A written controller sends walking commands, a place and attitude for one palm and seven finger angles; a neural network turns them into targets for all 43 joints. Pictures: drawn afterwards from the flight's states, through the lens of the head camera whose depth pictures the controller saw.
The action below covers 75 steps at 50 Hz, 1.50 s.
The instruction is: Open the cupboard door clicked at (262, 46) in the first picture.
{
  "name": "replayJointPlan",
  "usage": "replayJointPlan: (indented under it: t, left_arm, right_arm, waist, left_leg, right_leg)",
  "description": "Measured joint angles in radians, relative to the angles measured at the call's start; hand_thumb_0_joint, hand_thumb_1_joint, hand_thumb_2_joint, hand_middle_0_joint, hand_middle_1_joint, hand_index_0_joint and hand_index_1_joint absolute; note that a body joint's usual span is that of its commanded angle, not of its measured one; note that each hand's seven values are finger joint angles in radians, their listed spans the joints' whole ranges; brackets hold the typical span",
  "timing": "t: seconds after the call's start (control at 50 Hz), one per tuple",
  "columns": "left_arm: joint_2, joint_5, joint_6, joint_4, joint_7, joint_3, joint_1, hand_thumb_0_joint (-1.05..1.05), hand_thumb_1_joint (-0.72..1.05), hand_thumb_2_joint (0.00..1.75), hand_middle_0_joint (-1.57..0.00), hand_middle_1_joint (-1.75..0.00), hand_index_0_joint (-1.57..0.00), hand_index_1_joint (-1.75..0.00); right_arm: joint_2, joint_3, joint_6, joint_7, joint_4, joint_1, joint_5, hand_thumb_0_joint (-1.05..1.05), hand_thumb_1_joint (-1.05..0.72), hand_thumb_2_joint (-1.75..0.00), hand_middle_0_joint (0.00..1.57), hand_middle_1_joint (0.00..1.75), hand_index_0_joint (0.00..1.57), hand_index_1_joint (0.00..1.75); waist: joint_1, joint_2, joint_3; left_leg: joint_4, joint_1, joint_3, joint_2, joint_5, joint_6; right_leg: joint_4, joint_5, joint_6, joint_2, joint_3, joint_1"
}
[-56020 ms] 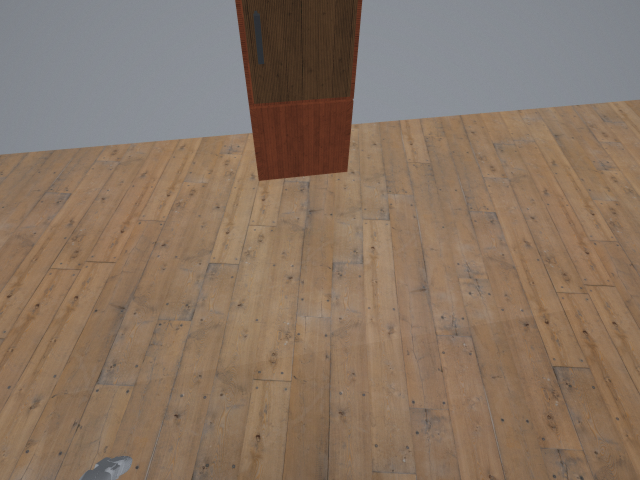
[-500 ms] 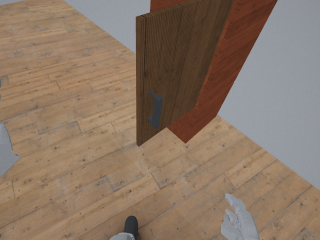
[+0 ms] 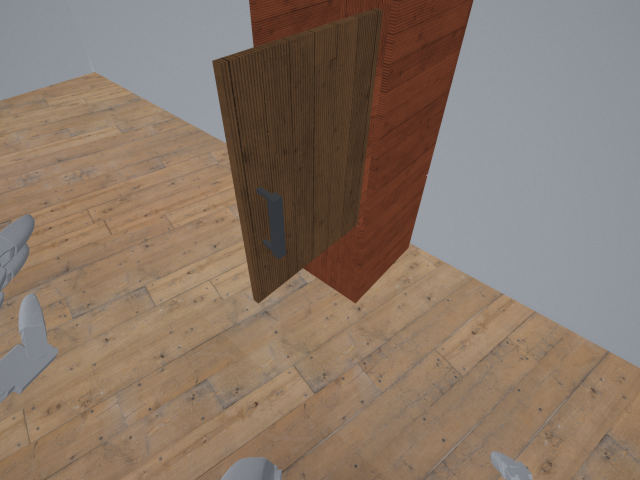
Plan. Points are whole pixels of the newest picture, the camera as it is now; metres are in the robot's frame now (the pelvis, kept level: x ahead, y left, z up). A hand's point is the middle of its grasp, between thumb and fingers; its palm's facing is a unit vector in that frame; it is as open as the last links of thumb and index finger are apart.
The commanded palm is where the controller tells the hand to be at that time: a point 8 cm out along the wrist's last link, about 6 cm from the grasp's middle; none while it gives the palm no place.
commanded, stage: stop stepping back and stand still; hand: left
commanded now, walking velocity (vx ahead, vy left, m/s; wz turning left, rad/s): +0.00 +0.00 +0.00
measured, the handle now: (270, 223) +0.62 +0.13 -0.07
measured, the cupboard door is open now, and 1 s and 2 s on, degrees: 88 88 88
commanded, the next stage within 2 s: let the arm hang, fingers relaxed in 0.16 s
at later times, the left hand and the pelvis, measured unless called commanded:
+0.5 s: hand out of the picture +0.06 +0.22 -0.13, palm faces +0.01 -0.97 -0.25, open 7.4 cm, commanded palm none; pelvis -0.04 +0.02 +0.00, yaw +3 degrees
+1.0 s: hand out of the picture -0.04 +0.26 -0.15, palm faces +0.08 -0.94 -0.32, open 7.3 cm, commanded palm none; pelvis -0.03 +0.04 +0.02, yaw +4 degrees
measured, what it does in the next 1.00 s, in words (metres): steps on the spot: left foot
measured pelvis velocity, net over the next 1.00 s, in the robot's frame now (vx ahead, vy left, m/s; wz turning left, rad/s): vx -0.03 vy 0.04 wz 0.06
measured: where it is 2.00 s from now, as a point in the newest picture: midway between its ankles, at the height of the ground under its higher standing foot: outside the picture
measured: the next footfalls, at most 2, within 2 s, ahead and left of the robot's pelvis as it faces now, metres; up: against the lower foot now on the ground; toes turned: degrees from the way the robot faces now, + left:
left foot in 0.20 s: -0.01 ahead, +0.14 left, +0.00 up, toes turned +5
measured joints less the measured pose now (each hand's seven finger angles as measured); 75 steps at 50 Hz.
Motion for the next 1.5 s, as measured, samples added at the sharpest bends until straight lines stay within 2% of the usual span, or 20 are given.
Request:
replayJointPlan:
  t: [0.04,0.1,0.18,0.2,0.24,0.28,0.3,0.34,0.42,0.48,0.54,0.58,0.64,0.72,0.82,0.96,1.26,1.5]
  left_arm:
    - [0.008,0.003,-0.022,0.021,0.009,0.017,-0.002,0.01,0.88,0.9,-0.22,-0.3,-0.22,-0.31]
    - [0.01,0.006,-0.036,0.097,0.037,0.035,-0.068,0.01,0.88,0.9,-0.22,-0.3,-0.22,-0.31]
    - [-0.03,0.004,-0.018,0.171,0.061,0.027,-0.14,0.01,0.89,0.9,-0.22,-0.3,-0.22,-0.3]
    - [-0.038,0.002,-0.014,0.179,0.062,0.019,-0.149,0.01,0.89,0.9,-0.22,-0.3,-0.21,-0.3]
    - [-0.049,0.001,0.001,0.187,0.058,0.002,-0.155,0.01,0.89,0.9,-0.21,-0.3,-0.21,-0.3]
    - [-0.045,0.017,0.001,0.225,0.03,-0.033,-0.159,0.01,0.89,0.9,-0.21,-0.3,-0.21,-0.3]
    - [-0.034,0.03,0.013,0.311,-0.007,-0.079,-0.198,0.01,0.89,0.9,-0.21,-0.3,-0.21,-0.3]
    - [-0.032,0.041,0.088,0.52,-0.073,-0.179,-0.275,0.0,0.9,0.9,-0.21,-0.3,-0.2,-0.3]
    - [-0.108,0.052,0.216,0.947,-0.13,-0.319,-0.369,0.0,0.9,0.9,-0.2,-0.3,-0.2,-0.3]
    - [-0.173,0.053,0.248,1.172,-0.142,-0.383,-0.379,0.01,0.91,0.9,-0.2,-0.3,-0.2,-0.3]
    - [-0.224,0.048,0.26,1.333,-0.142,-0.42,-0.365,0.01,0.91,0.9,-0.21,-0.3,-0.2,-0.3]
    - [-0.224,0.037,0.253,1.4,-0.116,-0.389,-0.365,-0.01,0.96,0.9,-0.21,-0.3,-0.21,-0.3]
    - [-0.199,0.039,0.247,1.483,-0.118,-0.383,-0.36,-0.01,0.98,0.9,-0.21,-0.3,-0.21,-0.3]
    - [-0.186,0.04,0.237,1.568,-0.122,-0.377,-0.339,-0.01,0.96,0.9,-0.21,-0.3,-0.21,-0.3]
    - [-0.172,0.037,0.225,1.645,-0.118,-0.371,-0.328,0.0,0.93,0.9,-0.21,-0.3,-0.2,-0.3]
    - [-0.16,0.035,0.214,1.682,-0.111,-0.366,-0.365,0.0,0.92,0.9,-0.2,-0.3,-0.2,-0.3]
    - [-0.192,0.03,0.185,1.674,-0.112,-0.386,-0.504,0.0,0.91,0.9,-0.21,-0.3,-0.2,-0.3]
    - [-0.182,0.03,0.186,1.679,-0.112,-0.385,-0.505,0.0,0.91,0.9,-0.21,-0.3,-0.2,-0.3]
  right_arm:
    - [0.004,-0.001,-0.005,-0.014,0.002,0.02,-0.001,0.01,-0.91,-0.9,0.2,0.3,0.2,0.3]
    - [-0.004,-0.001,-0.029,-0.033,0.001,0.033,0.001,0.01,-0.91,-0.9,0.2,0.3,0.21,0.3]
    - [-0.033,0.001,-0.049,-0.03,-0.012,0.011,0.004,0.01,-0.91,-0.9,0.2,0.3,0.21,0.3]
    - [-0.035,0.0,-0.051,-0.027,-0.015,-0.003,0.006,0.01,-0.91,-0.9,0.2,0.3,0.21,0.3]
    - [-0.024,0.004,-0.04,-0.018,-0.019,-0.036,0.013,0.01,-0.91,-0.9,0.2,0.3,0.21,0.3]
    - [-0.02,0.008,-0.052,0.009,-0.015,-0.061,0.013,0.01,-0.91,-0.9,0.2,0.3,0.21,0.3]
    - [-0.031,0.006,-0.054,0.031,0.004,-0.076,0.01,0.01,-0.91,-0.9,0.2,0.3,0.2,0.3]
    - [-0.062,0.008,-0.024,0.059,0.034,-0.109,0.005,0.01,-0.91,-0.9,0.2,0.3,0.21,0.3]
    - [-0.081,0.01,0.022,0.07,0.085,-0.165,-0.011,0.01,-0.91,-0.9,0.2,0.3,0.21,0.3]
    - [-0.062,0.016,0.05,0.07,0.121,-0.161,-0.013,0.01,-0.91,-0.9,0.2,0.3,0.21,0.3]
    - [-0.034,0.024,0.078,0.07,0.178,-0.122,-0.015,0.01,-0.91,-0.9,0.2,0.3,0.21,0.3]
    - [-0.012,0.026,0.093,0.068,0.224,-0.083,-0.017,0.01,-0.91,-0.9,0.2,0.3,0.21,0.3]
    - [0.007,0.026,0.11,0.064,0.291,-0.027,-0.022,0.01,-0.91,-0.9,0.2,0.3,0.2,0.3]
    - [0.011,0.016,0.119,0.057,0.353,0.029,-0.02,0.01,-0.91,-0.9,0.2,0.3,0.2,0.3]
    - [0.007,0.009,0.106,0.053,0.395,0.051,-0.012,0.01,-0.91,-0.9,0.2,0.3,0.2,0.3]
    - [0.003,0.008,0.088,0.054,0.415,0.029,-0.012,0.01,-0.91,-0.9,0.2,0.3,0.21,0.3]
    - [-0.031,0.018,0.059,0.045,0.44,-0.061,-0.01,0.0,-0.91,-0.9,0.2,0.3,0.2,0.3]
    - [-0.033,0.024,0.06,0.046,0.444,-0.097,-0.009,0.0,-0.91,-0.9,0.2,0.3,0.2,0.3]
  waist:
    - [0.014,0.002,-0.02]
    - [0.025,0.021,-0.033]
    - [0.023,0.077,-0.033]
    - [0.019,0.087,-0.025]
    - [0.023,0.068,0.007]
    - [0.023,0.055,0.016]
    - [0.029,0.056,0.015]
    - [0.032,0.068,0.012]
    - [0.014,0.078,0.034]
    - [0.0,0.051,0.066]
    - [-0.003,0.008,0.09]
    - [0.007,-0.014,0.096]
    - [0.022,-0.018,0.096]
    - [0.03,0.015,0.089]
    - [0.025,0.059,0.082]
    - [0.016,0.082,0.064]
    - [0.002,0.058,0.043]
    - [0.006,0.064,0.062]
  left_leg:
    - [-0.07,0.056,0.008,0.015,0.008,0.004]
    - [-0.314,0.196,0.021,0.027,-0.047,0.029]
    - [-0.661,0.396,0.016,0.038,-0.035,0.062]
    - [-0.709,0.42,0.008,0.043,0.004,0.053]
    - [-0.719,0.438,0.018,0.035,0.02,0.029]
    - [-0.705,0.429,0.023,0.028,0.014,0.025]
    - [-0.688,0.413,0.02,0.02,0.014,0.029]
    - [-0.663,0.39,0.017,0.004,0.004,0.037]
    - [-0.611,0.352,0.027,-0.015,-0.01,0.051]
    - [-0.607,0.348,0.023,-0.014,-0.001,0.048]
    - [-0.62,0.354,0.008,-0.01,0.015,0.046]
    - [-0.633,0.355,-0.005,-0.005,0.026,0.045]
    - [-0.658,0.364,-0.017,0.001,0.041,0.045]
    - [-0.692,0.386,-0.016,-0.005,0.055,0.051]
    - [-0.728,0.419,-0.006,-0.016,0.065,0.06]
    - [-0.752,0.436,0.005,-0.018,0.066,0.063]
    - [-0.819,0.513,0.001,-0.019,0.062,0.058]
    - [-0.856,0.541,-0.007,-0.009,0.062,0.05]
  right_leg:
    - [-0.078,0.046,0.001,-0.001,-0.003,0.014]
    - [-0.157,0.091,0.005,-0.006,-0.018,0.03]
    - [-0.191,0.113,0.017,0.011,-0.046,0.028]
    - [-0.186,0.113,0.02,0.016,-0.054,0.023]
    - [-0.182,0.115,0.031,0.007,-0.043,0.033]
    - [-0.171,0.122,0.035,0.001,-0.034,0.025]
    - [-0.148,0.121,0.032,-0.007,-0.028,0.007]
    - [-0.107,0.106,0.035,-0.022,-0.015,-0.022]
    - [-0.046,0.086,0.046,-0.042,-0.002,-0.065]
    - [-0.055,0.098,0.043,-0.042,-0.006,-0.062]
    - [-0.091,0.119,0.038,-0.038,-0.022,-0.04]
    - [-0.125,0.137,0.038,-0.034,-0.036,-0.024]
    - [-0.177,0.157,0.044,-0.025,-0.046,0.001]
    - [-0.217,0.174,0.052,-0.027,-0.042,0.026]
    - [-0.236,0.188,0.056,-0.035,-0.03,0.048]
    - [-0.243,0.182,0.059,-0.035,-0.018,0.055]
    - [-0.263,0.153,0.064,-0.034,-0.018,0.109]
    - [-0.291,0.145,0.059,-0.023,-0.026,0.135]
